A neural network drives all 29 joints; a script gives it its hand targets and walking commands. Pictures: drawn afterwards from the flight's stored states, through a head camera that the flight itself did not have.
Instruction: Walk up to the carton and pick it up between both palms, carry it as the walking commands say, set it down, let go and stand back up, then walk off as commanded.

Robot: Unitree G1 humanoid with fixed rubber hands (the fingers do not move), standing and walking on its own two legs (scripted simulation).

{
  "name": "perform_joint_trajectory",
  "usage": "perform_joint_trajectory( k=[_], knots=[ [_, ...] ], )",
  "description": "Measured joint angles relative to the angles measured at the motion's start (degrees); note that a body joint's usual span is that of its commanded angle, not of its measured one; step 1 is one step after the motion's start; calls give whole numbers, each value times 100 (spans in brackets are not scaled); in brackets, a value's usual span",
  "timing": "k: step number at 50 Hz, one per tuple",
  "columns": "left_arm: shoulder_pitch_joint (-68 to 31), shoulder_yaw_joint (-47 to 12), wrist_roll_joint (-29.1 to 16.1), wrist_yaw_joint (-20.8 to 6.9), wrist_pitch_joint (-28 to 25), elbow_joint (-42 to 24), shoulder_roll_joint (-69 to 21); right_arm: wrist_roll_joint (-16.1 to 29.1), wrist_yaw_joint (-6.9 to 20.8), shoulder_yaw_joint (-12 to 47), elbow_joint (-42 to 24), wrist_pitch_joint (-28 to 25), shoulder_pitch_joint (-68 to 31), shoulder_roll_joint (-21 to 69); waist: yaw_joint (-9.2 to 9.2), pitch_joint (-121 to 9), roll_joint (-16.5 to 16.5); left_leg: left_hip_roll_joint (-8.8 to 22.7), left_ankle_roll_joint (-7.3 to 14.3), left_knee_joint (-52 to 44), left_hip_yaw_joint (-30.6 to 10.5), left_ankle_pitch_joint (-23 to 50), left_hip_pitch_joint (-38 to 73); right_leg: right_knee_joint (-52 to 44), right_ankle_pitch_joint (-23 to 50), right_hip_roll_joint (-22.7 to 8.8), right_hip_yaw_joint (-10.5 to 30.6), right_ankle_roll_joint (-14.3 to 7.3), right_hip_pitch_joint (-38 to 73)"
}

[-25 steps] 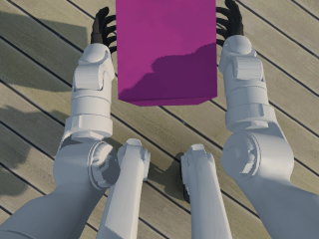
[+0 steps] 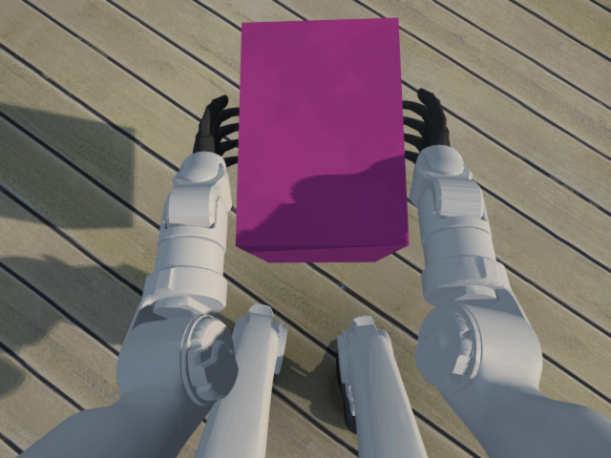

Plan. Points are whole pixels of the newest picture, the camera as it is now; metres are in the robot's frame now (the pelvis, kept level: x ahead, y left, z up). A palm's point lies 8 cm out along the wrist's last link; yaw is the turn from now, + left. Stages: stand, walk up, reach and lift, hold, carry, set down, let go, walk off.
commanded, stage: reach and lift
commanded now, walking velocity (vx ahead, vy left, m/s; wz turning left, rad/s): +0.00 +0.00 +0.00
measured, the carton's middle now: (320, 164) +0.50 +0.02 -0.14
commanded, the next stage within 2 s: none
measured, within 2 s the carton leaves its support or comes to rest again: neither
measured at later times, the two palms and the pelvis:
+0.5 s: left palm (197, 157) +0.44 +0.16 +0.00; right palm (456, 147) +0.47 -0.11 +0.01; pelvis +0.00 +0.00 +0.04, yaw +1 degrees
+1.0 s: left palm (158, 144) +0.42 +0.17 +0.08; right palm (480, 130) +0.45 -0.10 +0.09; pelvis +0.03 -0.01 +0.11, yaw +1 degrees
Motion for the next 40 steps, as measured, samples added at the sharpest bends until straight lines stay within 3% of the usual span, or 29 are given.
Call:
perform_joint_trajectory(
  k=[4, 8, 14, 22, 26, 34, 40],
  knots=[
    [400, 12, 28, 61, -121, -175, -196, 140, 55, 146, 29, -79, 240, -27, 103, -25, 31, 24, 92, -215, 34, 39, 186, -251, 75, 10, 61, 32, 193],
    [561, -110, -282, 111, -157, -522, -117, 241, 17, 223, -30, -294, 232, 63, 153, 60, 63, 3, 111, -363, 58, 153, 253, -387, 180, -4, 114, 72, 260],
    [321, -186, -492, 125, -68, -582, 8, 170, 27, 101, -131, -407, 152, 102, 56, 294, 21, -85, 72, -445, -59, 281, 447, -471, 255, -64, 25, 54, 488],
    [465, -355, -217, 244, 168, -391, -170, 191, 176, 49, -94, -116, 454, -18, -103, 296, -23, -87, 57, -710, -156, 266, 1073, -777, 256, -47, -12, 2, 1136],
    [590, -269, -60, 251, 65, -312, -278, 239, 208, 16, 59, -128, 466, -56, 6, 168, 32, -43, 83, -915, -76, 252, 1353, -943, 261, -27, 88, -6, 1377],
    [958, 62, 9, 23, -75, -414, -363, -191, 182, -67, -32, -265, 786, 301, 102, 59, 104, -4, 79, -1540, -21, 328, 1911, -1463, 341, -56, 193, -98, 1865],
    [1563, -277, -243, 6, -228, -625, -375, 94, 58, 357, -554, -320, 1563, 456, 145, -102, 49, 43, 61, -2023, -87, 411, 2271, -1955, 440, -61, 179, -150, 2217]
  ],
)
